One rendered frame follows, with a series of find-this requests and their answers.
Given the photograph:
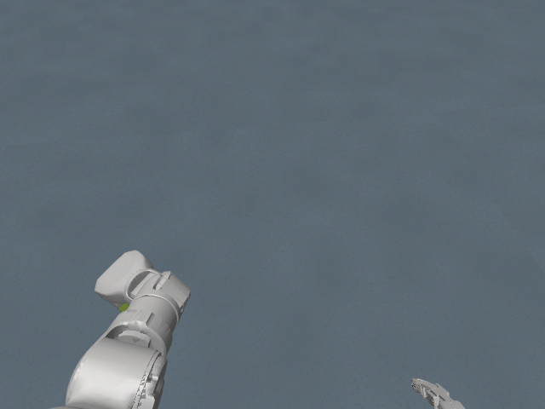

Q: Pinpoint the right robot hand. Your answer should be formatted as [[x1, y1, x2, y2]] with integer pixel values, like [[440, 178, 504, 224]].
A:
[[411, 378, 465, 409]]

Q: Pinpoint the left robot arm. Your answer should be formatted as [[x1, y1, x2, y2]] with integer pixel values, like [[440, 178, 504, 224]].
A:
[[49, 268, 191, 409]]

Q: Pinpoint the left robot hand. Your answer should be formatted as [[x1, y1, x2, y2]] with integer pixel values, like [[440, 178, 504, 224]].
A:
[[95, 250, 153, 308]]

